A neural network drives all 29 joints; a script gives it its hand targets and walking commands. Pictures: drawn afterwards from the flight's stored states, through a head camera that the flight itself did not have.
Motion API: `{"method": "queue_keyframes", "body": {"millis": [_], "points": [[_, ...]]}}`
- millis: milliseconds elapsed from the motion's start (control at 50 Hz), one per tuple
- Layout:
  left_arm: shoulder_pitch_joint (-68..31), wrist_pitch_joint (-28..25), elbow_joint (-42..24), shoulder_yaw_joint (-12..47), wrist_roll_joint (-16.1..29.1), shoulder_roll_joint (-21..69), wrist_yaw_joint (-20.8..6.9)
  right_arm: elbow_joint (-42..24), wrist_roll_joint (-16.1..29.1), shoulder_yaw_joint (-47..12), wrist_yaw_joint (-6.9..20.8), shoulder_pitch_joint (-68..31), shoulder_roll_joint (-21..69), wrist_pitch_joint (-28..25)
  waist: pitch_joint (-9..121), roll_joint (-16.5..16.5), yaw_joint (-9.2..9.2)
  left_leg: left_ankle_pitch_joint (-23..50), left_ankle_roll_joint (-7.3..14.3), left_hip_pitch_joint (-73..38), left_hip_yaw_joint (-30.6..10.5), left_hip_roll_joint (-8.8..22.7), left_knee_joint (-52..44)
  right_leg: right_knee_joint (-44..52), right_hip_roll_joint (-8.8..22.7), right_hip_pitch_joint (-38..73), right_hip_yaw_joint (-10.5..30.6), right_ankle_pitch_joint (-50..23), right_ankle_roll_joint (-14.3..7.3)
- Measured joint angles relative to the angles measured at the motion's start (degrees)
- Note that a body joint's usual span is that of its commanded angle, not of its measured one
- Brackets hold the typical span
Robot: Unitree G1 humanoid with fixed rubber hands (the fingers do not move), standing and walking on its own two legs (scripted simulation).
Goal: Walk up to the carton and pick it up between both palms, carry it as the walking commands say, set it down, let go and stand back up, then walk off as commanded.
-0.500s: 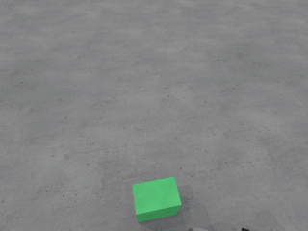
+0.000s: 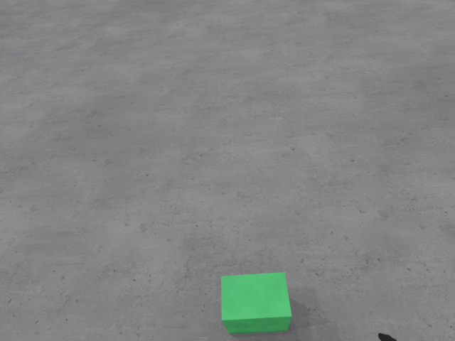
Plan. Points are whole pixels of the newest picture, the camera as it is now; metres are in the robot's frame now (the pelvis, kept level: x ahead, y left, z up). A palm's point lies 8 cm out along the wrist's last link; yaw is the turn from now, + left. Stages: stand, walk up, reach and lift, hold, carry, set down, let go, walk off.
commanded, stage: walk up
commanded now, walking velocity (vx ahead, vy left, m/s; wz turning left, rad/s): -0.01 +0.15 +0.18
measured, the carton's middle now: (255, 304) +0.34 +0.00 -0.65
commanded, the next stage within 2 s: none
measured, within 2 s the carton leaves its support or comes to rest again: neither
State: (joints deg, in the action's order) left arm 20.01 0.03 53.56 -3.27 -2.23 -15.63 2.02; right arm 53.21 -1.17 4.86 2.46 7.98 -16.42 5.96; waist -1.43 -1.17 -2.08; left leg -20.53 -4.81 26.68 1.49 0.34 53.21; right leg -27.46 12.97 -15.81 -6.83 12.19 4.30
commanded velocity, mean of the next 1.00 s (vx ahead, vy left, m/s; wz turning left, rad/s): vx -0.01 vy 0.00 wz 0.02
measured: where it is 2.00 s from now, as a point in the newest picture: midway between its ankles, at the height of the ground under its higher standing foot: outside the picture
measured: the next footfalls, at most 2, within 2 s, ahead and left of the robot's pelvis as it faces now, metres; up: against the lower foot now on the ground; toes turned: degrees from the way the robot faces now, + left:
left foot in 0.10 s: +0.04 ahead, +0.16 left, +0.00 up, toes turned +3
right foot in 0.46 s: +0.00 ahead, -0.14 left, +0.00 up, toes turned -1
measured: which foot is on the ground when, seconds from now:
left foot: up 0.00-0.08, down 0.10-1.00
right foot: down 0.00-0.10, up 0.12-0.44, down 0.46-1.00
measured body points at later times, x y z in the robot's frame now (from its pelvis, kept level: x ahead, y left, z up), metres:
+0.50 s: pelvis +0.01 +0.05 +0.00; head +0.02 +0.06 +0.45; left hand +0.01 +0.29 -0.16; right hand +0.08 -0.17 -0.15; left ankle +0.00 +0.16 -0.74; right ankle -0.03 -0.07 -0.75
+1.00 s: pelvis +0.01 -0.01 +0.00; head +0.02 -0.03 +0.45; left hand +0.03 +0.21 -0.15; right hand -0.02 -0.25 -0.17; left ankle +0.00 +0.16 -0.74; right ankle -0.01 -0.09 -0.74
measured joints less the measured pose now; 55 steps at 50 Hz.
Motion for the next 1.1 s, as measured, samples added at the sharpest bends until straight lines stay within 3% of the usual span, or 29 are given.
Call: {"method": "queue_keyframes", "body": {"millis": [60,100,120,160,240,320,400,460,500,560,620,700,780,880,960,1100], "points": [[0.26,0.62,-0.33,-0.59,-0.11,-0.96,-0.28,-0.56,0.33,-1.03,0.18,-0.78,0.84,-0.74,-0.18,1.77,-1.09,-0.29,1.17,-5.74,2.43,0.26,-12.68,-0.58,0.83,-0.55,0.06,0.04,1.29],[0.97,1.1,-0.5,-0.98,0.26,-1.61,-0.67,-0.93,0.35,-1.47,-0.12,-0.56,0.91,-2.14,-0.09,2.2,-1.37,5.24,1.8,-11.13,2.79,0.5,-24.24,-3.09,0.79,-1.82,0.09,1.08,2.19],[0.76,1.46,-0.28,-1.15,0.13,-1.98,-0.97,-0.73,0.4,-1.65,-0.5,-0.43,1.31,-3.05,-0.54,2.98,-1.16,6.38,2.62,-11.42,2.61,0.14,-25.2,-6.22,1.13,-2.96,0.39,4.94,1.94],[-0.08,2.74,0.52,-1.06,0.91,-2.0,-1.1,-0.05,0.31,-2.7,-1.15,0.0,2.46,-4.45,-1.44,3.92,-0.98,5.77,4.35,-11.19,2.14,0.33,-23.89,-12.37,-1.61,-4.72,3.93,12.96,-0.02],[-0.67,3.4,2.89,-0.64,1.2,-0.66,-2.0,0.74,0.76,-4.86,-1.87,1.03,4.7,-6.1,-1.78,4.66,-0.13,7.65,5.49,-14.65,1.85,1.27,-29.03,-20.24,-6.87,-5.8,6.72,9.73,-2.99],[-1.11,3.28,5.03,-0.06,1.4,1.42,-1.86,1.89,0.81,-5.96,-2.93,1.83,6.56,-7.38,-1.09,4.78,0.32,9.1,6.13,-16.88,2.16,0.88,-32.25,-18.37,-8.87,-2.97,6.36,8.76,-3.08],[-2.44,3.2,6.26,0.52,1.81,3.24,-0.93,3.47,0.37,-6.28,-3.67,2.26,7.55,-7.63,-0.78,4.2,0.65,8.11,6.49,-16.94,2.51,0.09,-30.91,-9.29,-10.27,2.4,5.48,10.34,-3.08],[-3.07,2.37,7.1,0.88,1.76,4.06,-0.4,4.57,0.45,-5.95,-3.83,2.58,7.7,-7.24,-0.31,4.13,1.0,6.82,6.23,-16.34,3.23,-1.04,-28.81,1.51,-10.11,7.32,4.94,3.53,-3.28],[-3.44,1.78,7.94,0.91,1.63,5.02,-0.31,5.17,0.64,-5.45,-3.82,2.45,7.22,-7.02,-0.32,2.55,1.82,6.67,5.85,-16.49,3.02,-0.51,-28.51,2.38,-10.62,8.0,4.62,4.38,-3.43],[-3.68,1.9,7.9,0.29,1.62,4.62,-0.46,4.87,0.05,-4.06,-4.55,2.81,6.51,-6.69,-0.27,1.71,3.09,6.75,5.4,-15.44,2.79,0.54,-27.71,-1.08,-11.41,5.53,3.99,4.63,-3.53],[-4.22,2.68,7.15,0.0,1.6,3.64,-0.52,5.19,-0.4,-2.82,-5.3,4.17,4.92,-6.09,-0.05,0.69,3.97,6.56,4.76,-14.1,2.35,2.28,-26.56,-10.73,-12.23,0.78,3.37,11.48,-3.39],[-4.84,0.96,6.31,0.77,1.1,3.78,-0.8,8.1,0.17,-2.54,-4.81,5.84,3.38,-4.83,0.01,0.26,3.36,5.91,2.86,-13.74,1.85,2.88,-24.95,-0.97,-11.27,3.57,3.79,2.27,-4.37],[-4.25,0.13,6.88,1.92,1.47,5.98,-0.93,10.3,0.76,-2.98,-4.05,7.88,3.24,-4.16,0.83,-1.32,3.1,8.34,3.44,-16.74,0.16,3.44,-30.33,2.54,-12.79,6.03,2.96,2.26,-6.04],[-4.65,-0.86,7.78,2.9,1.98,7.63,-0.8,12.35,0.83,-3.54,-3.82,8.79,4.07,-5.28,0.29,-2.06,3.15,10.05,1.35,-18.31,-0.41,4.97,-33.45,6.88,-14.48,8.2,2.43,0.22,-6.94],[-4.71,-1.16,8.62,3.08,1.99,8.02,-0.7,13.6,0.86,-3.84,-4.14,9.22,4.9,-5.53,0.09,-1.98,2.95,9.87,0.06,-18.57,-0.52,5.59,-33.58,7.62,-15.08,8.73,2.33,0.12,-7.28],[-4.37,-1.3,9.85,2.84,1.95,7.52,-0.57,14.57,0.61,-4.18,-4.57,9.31,6.46,-5.96,-0.14,-1.04,2.63,8.73,-0.09,-18.64,-0.15,5.65,-32.63,6.67,-15.07,8.65,2.69,1.07,-7.16]]}}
